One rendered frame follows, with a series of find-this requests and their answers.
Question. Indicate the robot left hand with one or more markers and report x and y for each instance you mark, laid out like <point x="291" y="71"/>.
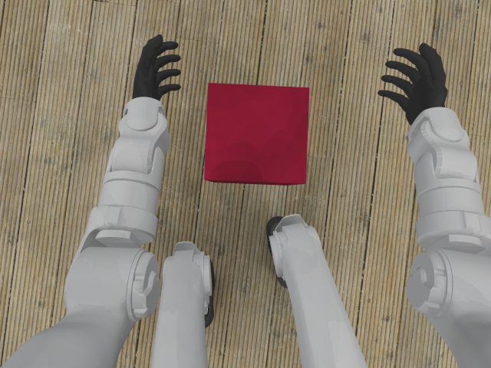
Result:
<point x="147" y="78"/>

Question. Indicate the robot right forearm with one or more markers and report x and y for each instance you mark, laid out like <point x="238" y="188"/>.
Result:
<point x="449" y="196"/>

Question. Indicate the carton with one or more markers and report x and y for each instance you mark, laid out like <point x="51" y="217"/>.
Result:
<point x="256" y="134"/>

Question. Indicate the robot left upper arm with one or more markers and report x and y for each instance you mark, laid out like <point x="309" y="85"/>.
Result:
<point x="108" y="291"/>

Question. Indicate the robot left forearm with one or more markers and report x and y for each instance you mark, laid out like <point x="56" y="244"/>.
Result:
<point x="125" y="215"/>

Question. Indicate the robot left thigh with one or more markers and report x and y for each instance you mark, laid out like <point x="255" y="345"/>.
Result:
<point x="180" y="338"/>

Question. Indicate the left robot foot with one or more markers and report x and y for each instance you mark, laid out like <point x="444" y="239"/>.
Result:
<point x="209" y="317"/>

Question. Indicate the robot right hand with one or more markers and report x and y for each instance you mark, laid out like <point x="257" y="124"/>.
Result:
<point x="428" y="81"/>

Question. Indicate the robot right upper arm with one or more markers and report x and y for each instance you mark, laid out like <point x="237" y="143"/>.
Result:
<point x="453" y="289"/>

